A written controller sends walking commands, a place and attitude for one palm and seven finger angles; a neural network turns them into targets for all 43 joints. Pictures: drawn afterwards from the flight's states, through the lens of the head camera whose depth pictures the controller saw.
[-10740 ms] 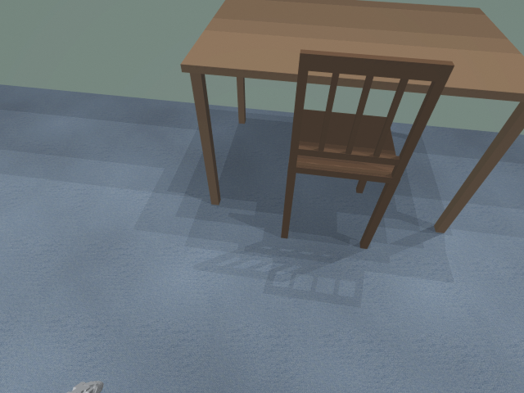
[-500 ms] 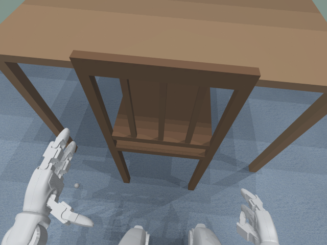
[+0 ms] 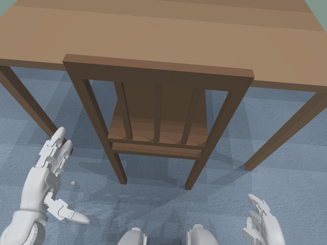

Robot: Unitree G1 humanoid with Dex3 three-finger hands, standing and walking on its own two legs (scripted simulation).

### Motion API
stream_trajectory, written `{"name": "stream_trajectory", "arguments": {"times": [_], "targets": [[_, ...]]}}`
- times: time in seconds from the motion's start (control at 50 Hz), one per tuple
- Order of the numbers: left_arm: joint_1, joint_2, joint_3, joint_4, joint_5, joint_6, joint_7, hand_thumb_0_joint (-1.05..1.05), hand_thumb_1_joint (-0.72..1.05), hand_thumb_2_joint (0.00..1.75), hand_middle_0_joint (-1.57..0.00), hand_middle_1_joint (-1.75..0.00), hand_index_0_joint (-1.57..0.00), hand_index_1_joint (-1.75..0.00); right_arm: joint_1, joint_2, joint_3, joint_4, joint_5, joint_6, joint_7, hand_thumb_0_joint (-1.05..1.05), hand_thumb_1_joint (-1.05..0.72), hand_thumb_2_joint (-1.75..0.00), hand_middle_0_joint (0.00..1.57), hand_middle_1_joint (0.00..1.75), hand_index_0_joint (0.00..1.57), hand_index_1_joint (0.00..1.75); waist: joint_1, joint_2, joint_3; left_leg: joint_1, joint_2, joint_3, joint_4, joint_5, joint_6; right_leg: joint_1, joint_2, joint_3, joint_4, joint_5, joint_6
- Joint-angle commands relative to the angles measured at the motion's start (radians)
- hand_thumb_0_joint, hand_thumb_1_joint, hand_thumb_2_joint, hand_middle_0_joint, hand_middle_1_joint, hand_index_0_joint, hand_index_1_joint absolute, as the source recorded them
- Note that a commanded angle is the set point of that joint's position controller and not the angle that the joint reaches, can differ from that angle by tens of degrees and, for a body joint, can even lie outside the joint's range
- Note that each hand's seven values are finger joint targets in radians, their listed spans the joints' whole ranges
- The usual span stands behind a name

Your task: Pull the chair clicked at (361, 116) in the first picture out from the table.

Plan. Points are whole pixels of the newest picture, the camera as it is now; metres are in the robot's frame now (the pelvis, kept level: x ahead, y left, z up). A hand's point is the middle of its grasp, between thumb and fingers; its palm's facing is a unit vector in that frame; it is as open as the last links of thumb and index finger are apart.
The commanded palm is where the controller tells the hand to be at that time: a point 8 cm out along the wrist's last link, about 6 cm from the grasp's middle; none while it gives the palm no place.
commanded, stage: raise the hand toward the chair's back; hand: left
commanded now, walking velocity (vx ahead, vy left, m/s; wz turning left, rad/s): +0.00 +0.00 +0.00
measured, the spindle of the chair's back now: (157, 116) +0.46 +0.04 -0.01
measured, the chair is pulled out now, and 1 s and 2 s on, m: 0.00 0.00 0.00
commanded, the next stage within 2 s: aim the fingers beside a spindle in 0.12 s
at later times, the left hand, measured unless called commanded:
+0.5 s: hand (82, 179) +0.25 +0.19 +0.03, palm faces -0.04 -1.00 -0.02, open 17.0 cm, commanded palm +0.24 +0.24 +0.04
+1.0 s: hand (103, 173) +0.28 +0.16 +0.02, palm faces -0.04 -1.00 -0.02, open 17.0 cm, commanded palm +0.26 +0.21 +0.02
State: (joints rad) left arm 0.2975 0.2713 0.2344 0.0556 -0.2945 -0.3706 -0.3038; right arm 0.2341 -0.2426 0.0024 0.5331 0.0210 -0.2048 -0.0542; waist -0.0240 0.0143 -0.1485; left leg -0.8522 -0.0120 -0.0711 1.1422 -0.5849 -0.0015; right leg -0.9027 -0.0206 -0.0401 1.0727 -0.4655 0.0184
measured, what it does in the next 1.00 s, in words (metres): stands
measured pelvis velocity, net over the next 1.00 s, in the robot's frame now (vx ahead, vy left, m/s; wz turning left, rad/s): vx -0.01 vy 0.00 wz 0.00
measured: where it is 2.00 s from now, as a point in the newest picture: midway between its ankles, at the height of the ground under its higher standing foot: outside the picture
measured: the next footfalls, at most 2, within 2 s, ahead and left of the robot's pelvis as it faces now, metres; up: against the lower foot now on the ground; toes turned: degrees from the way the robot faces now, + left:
none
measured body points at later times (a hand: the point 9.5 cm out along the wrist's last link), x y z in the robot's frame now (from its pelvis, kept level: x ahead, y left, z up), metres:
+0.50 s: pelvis +0.00 +0.00 -0.01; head +0.08 +0.02 +0.43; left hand +0.25 +0.25 +0.04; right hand +0.17 -0.24 -0.08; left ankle -0.02 +0.12 -0.66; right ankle +0.03 -0.14 -0.66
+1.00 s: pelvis -0.01 +0.00 -0.02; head +0.09 +0.01 +0.42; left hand +0.27 +0.21 +0.02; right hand +0.17 -0.24 -0.11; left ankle -0.02 +0.12 -0.66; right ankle +0.03 -0.14 -0.66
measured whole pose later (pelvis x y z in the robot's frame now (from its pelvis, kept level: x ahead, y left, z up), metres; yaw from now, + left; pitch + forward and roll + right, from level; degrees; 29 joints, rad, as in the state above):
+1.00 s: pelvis -0.01 +0.00 -0.02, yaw +0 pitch +20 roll -2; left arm 0.15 0.21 0.10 0.12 -0.21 -0.40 -0.17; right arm 0.21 -0.23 0.01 0.52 0.00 -0.14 -0.03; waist -0.03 0.02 -0.16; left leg -0.96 -0.02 -0.06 1.23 -0.61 0.00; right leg -1.02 -0.03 -0.03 1.17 -0.49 0.02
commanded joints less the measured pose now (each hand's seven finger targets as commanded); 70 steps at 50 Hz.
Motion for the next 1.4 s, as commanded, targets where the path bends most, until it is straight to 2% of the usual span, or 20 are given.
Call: {"name": "stream_trajectory", "arguments": {"times": [0.0,0.14,0.2,0.26,0.36,0.42,0.48,0.54,0.56,0.58,0.62,0.7,0.84,1.0,1.16,1.18,1.24,1.28,1.34,1.38], "targets": [[-0.053,0.144,0.082,-0.208,-0.020,-0.075,-0.006,0.00,-0.50,0.30,-0.06,-0.08,-0.06,-0.08,-0.020,-0.139,-0.054,-0.143,0.008,-0.057,-0.007,0.00,-0.90,-0.90,0.20,0.30,0.20,0.30,0.007,0.050,-0.248,0.099,-0.001,0.037,-0.173,0.388,0.001,0.237,0.017,-0.025,-0.120,0.238,-0.039],[-0.060,0.150,0.089,-0.195,-0.022,-0.063,-0.013,0.00,-0.50,0.30,-0.06,-0.08,-0.06,-0.08,-0.025,-0.140,-0.052,-0.144,0.008,-0.052,-0.008,0.00,-0.90,-0.90,0.20,0.30,0.20,0.30,0.004,0.027,-0.246,0.083,-0.001,0.036,-0.169,0.367,0.007,0.240,0.019,-0.023,-0.123,0.223,-0.039],[-0.064,0.143,0.081,-0.210,-0.022,-0.063,-0.014,0.00,-0.50,0.30,-0.06,-0.08,-0.06,-0.08,-0.025,-0.138,-0.050,-0.146,0.008,-0.053,-0.008,0.00,-0.90,-0.90,0.20,0.30,0.20,0.30,0.006,0.049,-0.249,0.095,-0.001,0.034,-0.173,0.381,0.003,0.236,0.018,-0.028,-0.119,0.230,-0.039],[-0.114,0.131,0.065,-0.165,-0.018,-0.067,-0.016,0.00,-0.50,0.30,-0.06,-0.08,-0.06,-0.08,-0.022,-0.143,-0.048,-0.133,0.006,-0.054,-0.011,0.00,-0.90,-0.90,0.20,0.30,0.20,0.30,-0.015,0.012,-0.230,0.059,-0.001,0.036,-0.153,0.336,0.010,0.205,0.018,-0.021,-0.118,0.196,-0.035],[-0.150,0.127,0.043,-0.176,-0.007,-0.079,-0.014,0.00,-0.50,0.30,-0.06,-0.08,-0.06,-0.08,-0.023,-0.146,-0.049,-0.135,0.005,-0.059,-0.009,0.00,-0.90,-0.90,0.20,0.30,0.20,0.30,-0.007,0.049,-0.263,0.072,0.000,0.033,-0.149,0.346,0.006,0.197,0.015,-0.020,-0.100,0.194,-0.040],[-0.129,0.117,0.031,-0.198,-0.003,-0.076,0.003,0.00,-0.50,0.30,-0.06,-0.08,-0.06,-0.08,-0.022,-0.144,-0.051,-0.138,0.002,-0.058,-0.003,0.00,-0.90,-0.90,0.20,0.30,0.20,0.30,0.003,0.075,-0.285,0.090,0.002,0.030,-0.150,0.388,-0.001,0.196,0.014,-0.026,-0.088,0.219,-0.042],[-0.136,0.094,0.005,-0.189,0.012,-0.070,0.030,0.00,-0.50,0.30,-0.06,-0.08,-0.06,-0.08,-0.021,-0.141,-0.050,-0.142,-0.001,-0.048,0.003,0.00,-0.90,-0.90,0.20,0.30,0.20,0.30,-0.003,0.048,-0.281,0.073,0.003,0.029,-0.143,0.401,-0.001,0.195,0.014,-0.030,-0.075,0.238,-0.041],[-0.109,0.118,0.040,-0.159,0.020,-0.071,0.055,0.00,-0.50,0.30,-0.06,-0.08,-0.06,-0.08,-0.025,-0.141,-0.054,-0.144,-0.003,-0.037,0.007,0.00,-0.90,-0.90,0.20,0.30,0.20,0.30,0.007,0.022,-0.275,0.045,0.003,0.031,-0.141,0.380,-0.001,0.199,0.016,-0.029,-0.072,0.224,-0.044],[-0.115,0.110,0.028,-0.184,0.027,-0.078,0.059,0.00,-0.50,0.30,-0.06,-0.08,-0.06,-0.08,-0.025,-0.141,-0.053,-0.150,-0.003,-0.033,0.009,0.00,-0.90,-0.90,0.20,0.30,0.20,0.30,0.010,0.049,-0.291,0.057,0.003,0.034,-0.142,0.396,-0.002,0.201,0.013,-0.028,-0.065,0.236,-0.045],[-0.122,0.071,-0.016,-0.193,0.028,-0.078,0.060,0.00,-0.50,0.30,-0.06,-0.08,-0.06,-0.08,-0.029,-0.135,-0.050,-0.156,-0.003,-0.032,0.013,0.00,-0.90,-0.90,0.20,0.30,0.20,0.30,0.003,0.064,-0.286,0.062,0.002,0.037,-0.140,0.391,-0.002,0.188,0.012,-0.028,-0.066,0.230,-0.044],[-0.169,0.079,-0.016,-0.185,0.034,-0.085,0.071,0.00,-0.50,0.30,-0.06,-0.08,-0.06,-0.08,-0.023,-0.142,-0.051,-0.150,-0.004,-0.028,0.010,0.00,-0.90,-0.90,0.20,0.30,0.20,0.30,-0.009,0.039,-0.272,0.049,0.006,0.029,-0.135,0.362,-0.003,0.160,0.014,-0.031,-0.062,0.198,-0.043],[-0.215,0.039,-0.077,-0.184,0.053,-0.091,0.089,0.00,-0.50,0.30,-0.06,-0.08,-0.06,-0.08,-0.027,-0.140,-0.050,-0.150,-0.007,-0.023,0.012,0.00,-0.90,-0.90,0.20,0.30,0.20,0.30,-0.020,0.056,-0.274,0.055,0.008,0.025,-0.127,0.349,-0.004,0.127,0.013,-0.033,-0.054,0.176,-0.044],[-0.203,0.058,-0.053,-0.149,0.070,-0.086,0.117,0.00,-0.50,0.30,-0.06,-0.08,-0.06,-0.08,-0.025,-0.137,-0.052,-0.153,-0.009,0.001,0.016,0.00,-0.90,-0.90,0.20,0.30,0.20,0.30,-0.002,0.012,-0.315,0.021,0.003,0.034,-0.111,0.363,0.000,0.170,0.011,-0.022,-0.036,0.220,-0.047],[-0.318,0.028,-0.089,-0.114,0.084,-0.105,0.139,0.00,-0.50,0.30,-0.06,-0.08,-0.06,-0.08,-0.029,-0.134,-0.052,-0.141,-0.011,0.017,0.019,0.00,-0.90,-0.90,0.20,0.30,0.20,0.30,-0.023,0.006,-0.312,-0.014,0.000,0.044,-0.078,0.319,0.008,0.141,0.007,-0.008,-0.031,0.203,-0.043],[-0.398,0.016,-0.115,-0.082,0.105,-0.108,0.150,0.00,-0.50,0.30,-0.06,-0.08,-0.06,-0.08,-0.028,-0.135,-0.053,-0.135,-0.012,0.031,0.021,0.00,-0.90,-0.90,0.20,0.30,0.20,0.30,-0.014,0.034,-0.364,0.000,-0.002,0.041,-0.070,0.348,0.007,0.140,0.002,-0.005,-0.009,0.224,-0.049],[-0.405,-0.007,-0.138,-0.081,0.106,-0.105,0.155,0.00,-0.50,0.30,-0.06,-0.08,-0.06,-0.08,-0.030,-0.131,-0.054,-0.136,-0.012,0.033,0.023,0.00,-0.90,-0.90,0.20,0.30,0.20,0.30,-0.021,0.023,-0.374,0.000,-0.002,0.045,-0.063,0.349,0.010,0.142,0.001,-0.003,-0.009,0.235,-0.046],[-0.393,0.026,-0.091,-0.011,0.112,-0.100,0.174,0.00,-0.50,0.30,-0.06,-0.08,-0.06,-0.08,-0.022,-0.135,-0.054,-0.128,-0.014,0.046,0.025,0.00,-0.90,-0.90,0.20,0.30,0.20,0.30,-0.016,-0.019,-0.348,-0.054,-0.004,0.049,-0.056,0.326,0.010,0.156,0.002,0.003,-0.009,0.233,-0.046],[-0.442,0.004,-0.117,-0.021,0.120,-0.106,0.182,0.00,-0.50,0.30,-0.06,-0.08,-0.06,-0.08,-0.031,-0.132,-0.052,-0.131,-0.015,0.053,0.030,0.00,-0.90,-0.90,0.20,0.30,0.20,0.30,-0.019,0.008,-0.356,-0.055,-0.006,0.052,-0.051,0.319,0.010,0.143,-0.001,0.006,-0.001,0.228,-0.046],[-0.433,0.015,-0.100,-0.007,0.122,-0.115,0.193,0.00,-0.50,0.30,-0.06,-0.08,-0.06,-0.08,-0.027,-0.132,-0.055,-0.132,-0.017,0.060,0.033,0.00,-0.90,-0.90,0.20,0.30,0.20,0.30,-0.014,-0.005,-0.376,-0.063,-0.005,0.054,-0.045,0.330,0.011,0.161,0.000,0.011,0.004,0.246,-0.047],[-0.450,-0.017,-0.135,-0.014,0.128,-0.122,0.194,0.00,-0.50,0.30,-0.06,-0.08,-0.06,-0.08,-0.028,-0.129,-0.057,-0.131,-0.017,0.064,0.036,0.00,-0.90,-0.90,0.20,0.30,0.20,0.30,-0.023,-0.006,-0.386,-0.052,-0.004,0.057,-0.040,0.336,0.012,0.153,-0.001,0.011,0.008,0.257,-0.045]]}}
